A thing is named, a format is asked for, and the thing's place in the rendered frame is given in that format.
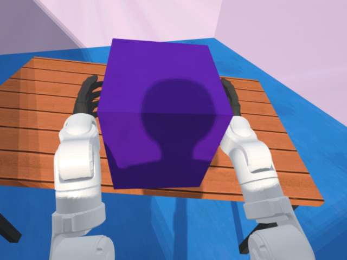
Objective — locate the robot left hand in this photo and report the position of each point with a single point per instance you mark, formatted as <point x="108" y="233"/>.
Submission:
<point x="83" y="103"/>

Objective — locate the robot right forearm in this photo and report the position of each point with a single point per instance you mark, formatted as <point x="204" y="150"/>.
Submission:
<point x="255" y="171"/>

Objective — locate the table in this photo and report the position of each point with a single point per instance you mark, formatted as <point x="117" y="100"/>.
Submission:
<point x="36" y="101"/>

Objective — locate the right robot upper arm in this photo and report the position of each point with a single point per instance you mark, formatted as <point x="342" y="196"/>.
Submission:
<point x="279" y="243"/>

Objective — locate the left robot upper arm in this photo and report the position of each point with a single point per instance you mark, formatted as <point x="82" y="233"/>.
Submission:
<point x="97" y="247"/>

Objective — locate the carton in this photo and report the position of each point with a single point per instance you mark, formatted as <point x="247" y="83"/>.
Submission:
<point x="163" y="112"/>

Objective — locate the robot left forearm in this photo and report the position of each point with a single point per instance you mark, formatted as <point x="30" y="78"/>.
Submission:
<point x="77" y="179"/>

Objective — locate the robot right hand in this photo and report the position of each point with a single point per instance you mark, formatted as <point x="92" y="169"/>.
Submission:
<point x="232" y="97"/>

